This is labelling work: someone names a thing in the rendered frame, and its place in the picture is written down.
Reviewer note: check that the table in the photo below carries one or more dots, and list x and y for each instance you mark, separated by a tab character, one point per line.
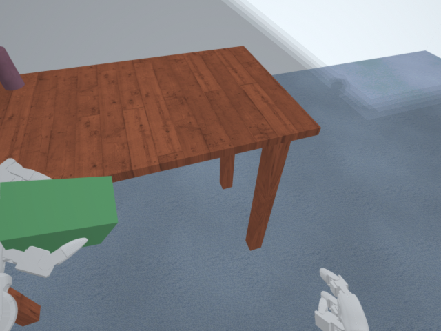
132	118

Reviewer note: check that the left robot forearm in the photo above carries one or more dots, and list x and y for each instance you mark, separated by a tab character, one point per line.
8	305

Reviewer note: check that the sponge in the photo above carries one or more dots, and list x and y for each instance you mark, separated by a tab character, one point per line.
50	213

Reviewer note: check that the robot left hand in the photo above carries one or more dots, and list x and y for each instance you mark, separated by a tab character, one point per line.
34	260

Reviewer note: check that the robot right hand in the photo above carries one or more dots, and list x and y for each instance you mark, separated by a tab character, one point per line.
346	311

